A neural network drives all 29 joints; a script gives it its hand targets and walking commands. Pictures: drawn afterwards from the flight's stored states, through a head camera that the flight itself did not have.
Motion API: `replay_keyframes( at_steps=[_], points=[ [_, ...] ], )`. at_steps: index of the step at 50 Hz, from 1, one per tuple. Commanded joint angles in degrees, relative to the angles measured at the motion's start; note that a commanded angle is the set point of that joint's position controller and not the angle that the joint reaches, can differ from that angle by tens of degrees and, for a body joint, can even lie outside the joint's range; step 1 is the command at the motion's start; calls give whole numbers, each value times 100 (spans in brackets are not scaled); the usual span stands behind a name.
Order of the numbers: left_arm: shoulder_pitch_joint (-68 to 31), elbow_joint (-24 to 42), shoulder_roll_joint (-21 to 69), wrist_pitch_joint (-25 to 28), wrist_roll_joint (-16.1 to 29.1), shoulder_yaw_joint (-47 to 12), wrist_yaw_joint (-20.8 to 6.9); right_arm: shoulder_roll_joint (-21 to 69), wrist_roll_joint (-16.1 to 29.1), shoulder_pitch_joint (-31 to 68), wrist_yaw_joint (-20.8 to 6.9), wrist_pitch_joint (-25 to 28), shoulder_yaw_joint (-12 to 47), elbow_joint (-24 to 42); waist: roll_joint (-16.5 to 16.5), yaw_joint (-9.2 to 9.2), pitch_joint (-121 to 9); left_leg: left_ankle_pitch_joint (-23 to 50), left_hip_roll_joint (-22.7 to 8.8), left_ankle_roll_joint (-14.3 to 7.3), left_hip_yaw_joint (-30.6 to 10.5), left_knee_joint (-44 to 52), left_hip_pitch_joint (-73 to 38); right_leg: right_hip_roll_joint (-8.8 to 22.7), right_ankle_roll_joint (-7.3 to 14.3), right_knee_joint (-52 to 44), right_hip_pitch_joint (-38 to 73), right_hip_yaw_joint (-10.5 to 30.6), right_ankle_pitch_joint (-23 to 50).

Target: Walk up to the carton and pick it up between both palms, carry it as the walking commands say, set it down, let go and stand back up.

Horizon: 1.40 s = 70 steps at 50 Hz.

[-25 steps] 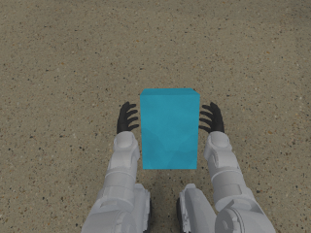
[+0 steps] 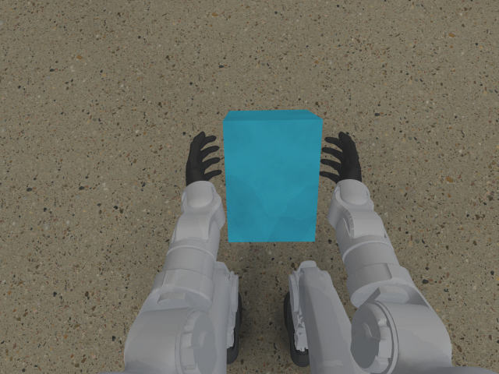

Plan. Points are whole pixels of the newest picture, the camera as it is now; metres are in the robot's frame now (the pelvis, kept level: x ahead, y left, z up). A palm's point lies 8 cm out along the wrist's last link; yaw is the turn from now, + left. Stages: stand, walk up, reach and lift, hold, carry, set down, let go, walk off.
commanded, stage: set down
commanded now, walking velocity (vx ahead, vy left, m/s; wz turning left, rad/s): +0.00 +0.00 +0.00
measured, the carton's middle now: (269, 172) +0.46 -0.02 -0.17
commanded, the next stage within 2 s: none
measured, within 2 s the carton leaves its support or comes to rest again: neither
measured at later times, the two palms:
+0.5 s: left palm (206, 181) +0.44 +0.10 -0.14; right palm (332, 180) +0.44 -0.14 -0.16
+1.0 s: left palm (212, 184) +0.46 +0.10 -0.23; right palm (322, 181) +0.46 -0.14 -0.24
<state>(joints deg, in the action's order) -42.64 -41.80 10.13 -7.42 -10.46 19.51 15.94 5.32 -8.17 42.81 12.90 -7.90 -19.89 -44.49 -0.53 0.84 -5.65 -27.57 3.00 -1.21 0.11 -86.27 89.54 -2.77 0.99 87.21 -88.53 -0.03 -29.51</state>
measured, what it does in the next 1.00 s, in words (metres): lowers itself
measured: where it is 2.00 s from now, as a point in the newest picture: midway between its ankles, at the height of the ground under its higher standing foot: (263, 339)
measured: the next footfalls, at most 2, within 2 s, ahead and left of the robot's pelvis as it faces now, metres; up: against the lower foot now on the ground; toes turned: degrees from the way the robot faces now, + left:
none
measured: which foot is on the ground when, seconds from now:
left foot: down 0.00-1.00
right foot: down 0.00-1.00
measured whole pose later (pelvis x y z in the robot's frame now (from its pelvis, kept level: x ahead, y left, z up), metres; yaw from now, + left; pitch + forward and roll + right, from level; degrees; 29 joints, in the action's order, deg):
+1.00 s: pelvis -0.02 -0.01 -0.13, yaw +0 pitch +39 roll +1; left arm -60.9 -41.1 6.8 -11.8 -11.6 26.6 14.0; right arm -1.6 -8.4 63.1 12.6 -12.6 -18.0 -49.2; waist -1.0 -0.5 1.0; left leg -30.0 4.2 0.6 0.2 -109.8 119.1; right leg -3.9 1.2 111.3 -118.7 -0.6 -31.8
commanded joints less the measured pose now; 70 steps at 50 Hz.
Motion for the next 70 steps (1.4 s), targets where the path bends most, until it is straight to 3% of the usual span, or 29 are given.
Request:
replay_keyframes(
  at_steps=[1,19,43,70],
  points=[
    [-3243,-199,5217,25,316,-2876,-1504,5126,358,3696,-1514,176,2803,272,63,42,-4829,1012,772,88,-341,673,-2629,-743,-80,-829,2013,267,1091],
    [-4043,-366,5119,-159,255,-2380,-1630,5004,309,4556,-1496,38,2628,203,156,-29,-5214,1108,857,119,-158,-241,-1448,-795,-127,19,1385,225,1262],
    [-5102,-263,4958,-376,371,-2182,-1758,4769,449,5598,-1556,-105,2640,112,204,-94,-5629,1022,876,158,4,-1325,-354,-814,-128,1118,511,112,1219],
    [-5990,-247,4467,-275,734,-2262,-1847,4187,1002,6534,-1682,33,2894,-83,254,-82,-5499,1276,823,186,165,-2446,273,-704,-109,2211,-134,48,1517]
  ],
)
